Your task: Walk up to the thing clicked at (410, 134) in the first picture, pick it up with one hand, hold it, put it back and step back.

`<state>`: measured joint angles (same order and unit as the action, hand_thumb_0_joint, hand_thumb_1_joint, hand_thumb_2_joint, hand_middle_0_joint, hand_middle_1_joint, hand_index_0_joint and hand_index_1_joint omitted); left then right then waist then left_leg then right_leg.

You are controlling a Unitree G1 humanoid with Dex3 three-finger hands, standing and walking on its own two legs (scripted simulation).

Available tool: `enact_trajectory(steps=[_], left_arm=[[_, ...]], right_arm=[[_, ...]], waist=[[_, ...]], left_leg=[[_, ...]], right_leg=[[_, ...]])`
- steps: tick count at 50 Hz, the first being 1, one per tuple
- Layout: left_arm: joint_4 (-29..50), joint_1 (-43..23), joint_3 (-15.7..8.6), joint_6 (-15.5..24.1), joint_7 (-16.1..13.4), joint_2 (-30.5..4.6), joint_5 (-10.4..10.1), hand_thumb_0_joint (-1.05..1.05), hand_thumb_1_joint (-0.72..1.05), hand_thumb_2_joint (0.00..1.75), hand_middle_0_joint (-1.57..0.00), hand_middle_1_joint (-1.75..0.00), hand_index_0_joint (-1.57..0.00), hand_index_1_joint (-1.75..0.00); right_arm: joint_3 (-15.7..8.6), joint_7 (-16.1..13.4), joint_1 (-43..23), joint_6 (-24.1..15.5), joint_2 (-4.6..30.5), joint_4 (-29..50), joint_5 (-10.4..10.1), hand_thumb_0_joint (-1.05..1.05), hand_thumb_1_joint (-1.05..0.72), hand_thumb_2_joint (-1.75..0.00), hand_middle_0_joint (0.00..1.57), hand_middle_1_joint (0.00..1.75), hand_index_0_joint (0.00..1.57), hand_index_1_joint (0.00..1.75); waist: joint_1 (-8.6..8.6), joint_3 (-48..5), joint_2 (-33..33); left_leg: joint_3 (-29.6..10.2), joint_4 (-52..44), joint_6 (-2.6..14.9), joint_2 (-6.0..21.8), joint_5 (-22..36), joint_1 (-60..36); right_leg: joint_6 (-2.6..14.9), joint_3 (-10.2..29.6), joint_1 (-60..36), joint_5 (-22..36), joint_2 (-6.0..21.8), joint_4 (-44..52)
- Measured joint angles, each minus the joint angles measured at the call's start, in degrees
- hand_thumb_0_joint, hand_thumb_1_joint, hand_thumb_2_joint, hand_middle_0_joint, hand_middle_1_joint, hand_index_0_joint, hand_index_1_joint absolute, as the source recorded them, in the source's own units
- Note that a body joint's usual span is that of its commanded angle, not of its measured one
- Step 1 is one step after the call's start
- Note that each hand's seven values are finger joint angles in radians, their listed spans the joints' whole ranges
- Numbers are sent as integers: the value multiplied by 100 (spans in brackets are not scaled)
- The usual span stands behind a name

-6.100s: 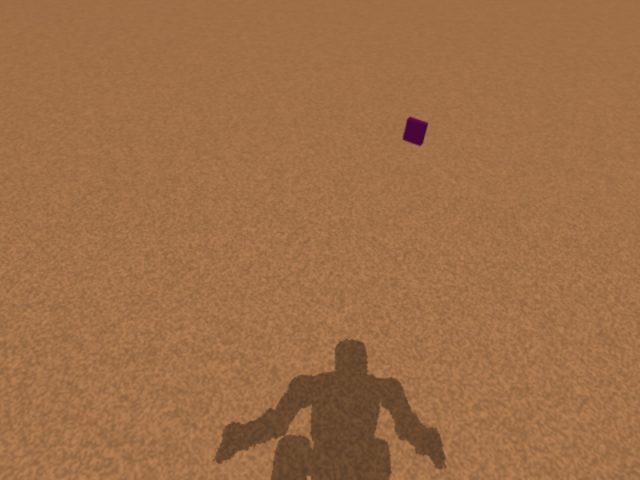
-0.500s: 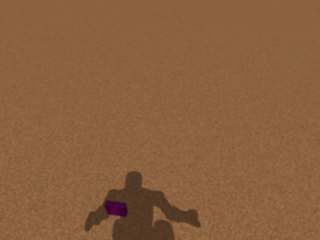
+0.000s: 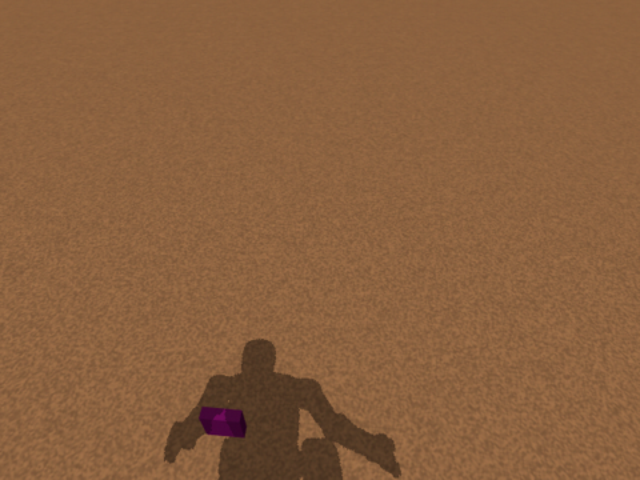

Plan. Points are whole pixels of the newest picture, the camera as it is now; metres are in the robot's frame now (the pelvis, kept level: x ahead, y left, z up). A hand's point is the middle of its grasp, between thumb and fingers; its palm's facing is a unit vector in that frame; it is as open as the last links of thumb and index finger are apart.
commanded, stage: walk up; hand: left
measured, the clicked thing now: (223, 422) +0.45 +0.25 -0.72
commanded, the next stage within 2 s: stand in 0.34 s
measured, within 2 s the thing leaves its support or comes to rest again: neither
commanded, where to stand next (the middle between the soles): +0.03 -0.01 m, yaw +1 degrees
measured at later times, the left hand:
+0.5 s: hand out of the picture +0.10 +0.25 -0.15, palm faces -0.02 -0.94 -0.33, open 7.4 cm
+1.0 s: hand out of the picture +0.07 +0.25 -0.16, palm faces -0.01 -0.94 -0.34, open 7.4 cm
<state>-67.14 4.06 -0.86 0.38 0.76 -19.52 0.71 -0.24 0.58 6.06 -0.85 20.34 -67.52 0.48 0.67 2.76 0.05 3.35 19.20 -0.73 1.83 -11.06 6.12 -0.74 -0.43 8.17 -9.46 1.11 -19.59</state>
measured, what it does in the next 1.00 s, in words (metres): stands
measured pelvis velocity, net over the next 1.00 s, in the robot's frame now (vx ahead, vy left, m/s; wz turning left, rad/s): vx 0.00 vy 0.00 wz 0.02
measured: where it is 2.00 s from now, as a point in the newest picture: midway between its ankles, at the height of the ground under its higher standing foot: outside the picture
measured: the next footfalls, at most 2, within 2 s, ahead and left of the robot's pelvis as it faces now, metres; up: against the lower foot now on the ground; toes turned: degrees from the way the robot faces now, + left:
none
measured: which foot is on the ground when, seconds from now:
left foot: down 0.00-1.00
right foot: down 0.00-1.00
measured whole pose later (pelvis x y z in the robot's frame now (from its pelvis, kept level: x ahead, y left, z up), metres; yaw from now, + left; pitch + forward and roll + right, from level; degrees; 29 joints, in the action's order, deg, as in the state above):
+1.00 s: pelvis +0.00 +0.00 +0.00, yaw +1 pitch -2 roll +0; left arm -65.6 6.1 0.0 0.5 0.3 -20.1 0.7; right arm -0.2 0.8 5.4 -0.2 19.6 -66.7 0.6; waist 0.3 2.8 0.2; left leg 2.4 17.4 -0.9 1.6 -9.9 5.5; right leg -0.7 -1.4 7.3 -8.8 1.4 -18.1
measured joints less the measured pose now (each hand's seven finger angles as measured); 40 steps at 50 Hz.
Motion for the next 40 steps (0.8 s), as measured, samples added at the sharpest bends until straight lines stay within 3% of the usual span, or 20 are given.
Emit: enact_trajectory(steps=[40], left_arm=[[152, 126, 76, 11, -41, -59, -1, 1, 91, 89, -20, -30, -20, -30]], right_arm=[[7, 26, -159, 62, -76, 107, 7, 0, -91, -90, 21, 30, 20, 30]], waist=[[-37, -4, 14]], left_leg=[[-70, -204, -8, -29, 126, -81]], right_leg=[[-4, -72, -108, 91, 25, 193]])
